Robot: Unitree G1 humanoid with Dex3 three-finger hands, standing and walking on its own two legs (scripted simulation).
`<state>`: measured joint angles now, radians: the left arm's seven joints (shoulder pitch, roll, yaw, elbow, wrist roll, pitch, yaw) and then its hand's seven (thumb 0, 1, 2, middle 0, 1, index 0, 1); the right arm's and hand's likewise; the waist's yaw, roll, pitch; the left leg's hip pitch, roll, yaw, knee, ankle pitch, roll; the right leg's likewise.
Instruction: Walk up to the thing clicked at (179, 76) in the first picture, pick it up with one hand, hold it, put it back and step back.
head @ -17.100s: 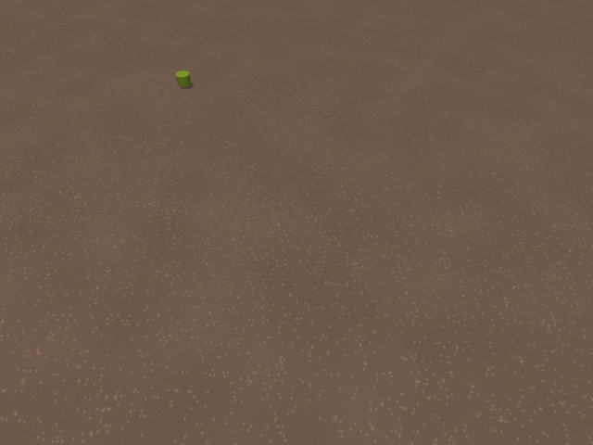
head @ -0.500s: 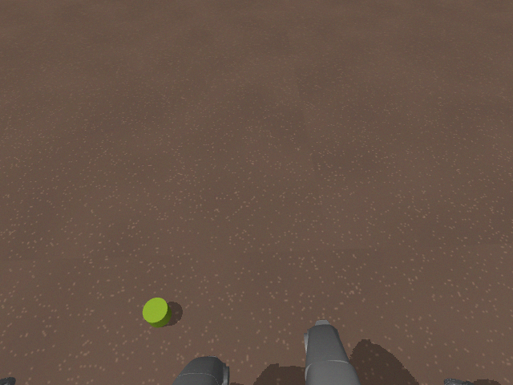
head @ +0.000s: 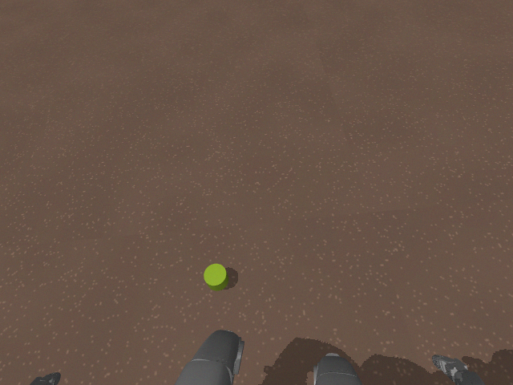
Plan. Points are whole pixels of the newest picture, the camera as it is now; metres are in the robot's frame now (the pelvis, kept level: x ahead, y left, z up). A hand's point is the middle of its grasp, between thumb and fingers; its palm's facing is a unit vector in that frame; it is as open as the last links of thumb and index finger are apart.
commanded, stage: walk up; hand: left
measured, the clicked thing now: (216, 277) +0.51 +0.22 -0.71
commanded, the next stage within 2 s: none
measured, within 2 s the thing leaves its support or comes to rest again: neither
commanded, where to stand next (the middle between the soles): +0.12 +0.00 m, yaw -4 degrees
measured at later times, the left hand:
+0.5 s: hand out of the picture +0.06 +0.34 -0.16, palm faces -0.09 -0.95 -0.30, open 7.4 cm
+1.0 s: hand (123, 329) +0.21 +0.27 -0.14, palm faces -0.07 -0.92 -0.40, open 7.4 cm
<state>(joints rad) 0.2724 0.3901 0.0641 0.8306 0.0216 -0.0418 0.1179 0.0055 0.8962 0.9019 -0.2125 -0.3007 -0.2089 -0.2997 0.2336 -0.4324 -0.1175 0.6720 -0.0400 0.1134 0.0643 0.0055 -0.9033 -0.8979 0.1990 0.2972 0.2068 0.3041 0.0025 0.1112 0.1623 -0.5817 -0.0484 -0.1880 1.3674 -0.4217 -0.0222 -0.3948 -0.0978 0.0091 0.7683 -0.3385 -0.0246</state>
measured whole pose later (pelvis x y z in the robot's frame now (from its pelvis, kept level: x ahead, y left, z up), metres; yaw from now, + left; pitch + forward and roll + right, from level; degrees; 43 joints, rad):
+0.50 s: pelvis +0.01 +0.06 +0.01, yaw -4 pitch -2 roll +1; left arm 0.27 0.47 0.12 0.90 0.03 0.10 -0.08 0.01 0.91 0.90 -0.20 -0.30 -0.20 -0.30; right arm 0.42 -0.44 -0.08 0.92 -0.03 -0.08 -0.06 0.01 -0.90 -0.90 0.20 0.30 0.21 0.31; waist 0.02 -0.13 0.14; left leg -0.17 0.09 0.00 0.66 -0.45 -0.07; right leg -0.57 -0.06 0.12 1.00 -0.28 0.01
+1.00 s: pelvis +0.07 +0.01 +0.00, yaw -5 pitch -3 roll +0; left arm 0.10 0.39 0.04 0.88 -0.04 0.03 0.02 0.00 0.90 0.90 -0.20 -0.30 -0.20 -0.30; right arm 0.16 -0.35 -0.01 0.89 -0.01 -0.02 -0.01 0.00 -0.90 -0.90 0.20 0.30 0.21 0.30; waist 0.00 0.01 0.18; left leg -0.42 0.01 0.04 0.76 -0.29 0.03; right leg -0.41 0.01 0.05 1.02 -0.57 -0.03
